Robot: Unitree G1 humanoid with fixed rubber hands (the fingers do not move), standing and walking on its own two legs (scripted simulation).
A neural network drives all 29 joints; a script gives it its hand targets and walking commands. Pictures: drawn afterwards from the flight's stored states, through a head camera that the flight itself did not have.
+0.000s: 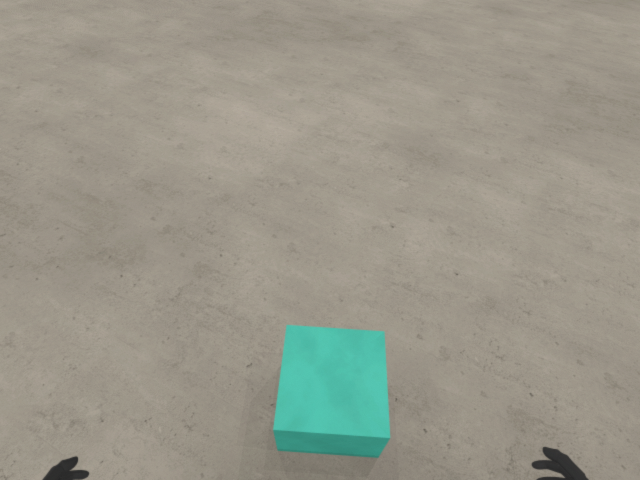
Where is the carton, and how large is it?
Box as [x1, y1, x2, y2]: [273, 325, 389, 457]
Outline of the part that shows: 286,325 273,427 277,449 288,451 377,457 389,438 384,332 371,330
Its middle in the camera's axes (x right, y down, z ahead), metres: +0.03 +0.44 +1.13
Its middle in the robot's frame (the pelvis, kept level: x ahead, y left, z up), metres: +0.46 -0.05 -0.66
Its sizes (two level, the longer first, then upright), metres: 0.287 0.286 0.210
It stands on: the floor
